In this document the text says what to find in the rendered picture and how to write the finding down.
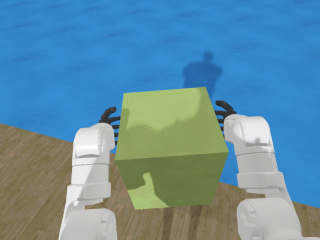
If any right robot forearm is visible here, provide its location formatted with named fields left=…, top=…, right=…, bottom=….
left=223, top=114, right=302, bottom=233

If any robot left upper arm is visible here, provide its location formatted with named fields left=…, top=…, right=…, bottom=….
left=60, top=208, right=118, bottom=240

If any left robot forearm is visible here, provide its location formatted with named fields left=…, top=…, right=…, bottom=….
left=58, top=122, right=115, bottom=240

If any right robot hand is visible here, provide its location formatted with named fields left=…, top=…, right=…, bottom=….
left=214, top=100, right=237, bottom=138

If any carton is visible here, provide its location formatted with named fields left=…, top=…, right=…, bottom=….
left=115, top=87, right=229, bottom=210

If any left robot hand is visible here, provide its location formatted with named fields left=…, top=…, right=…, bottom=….
left=98, top=107, right=121, bottom=145

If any robot right upper arm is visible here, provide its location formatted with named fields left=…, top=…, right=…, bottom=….
left=236, top=197, right=320, bottom=240

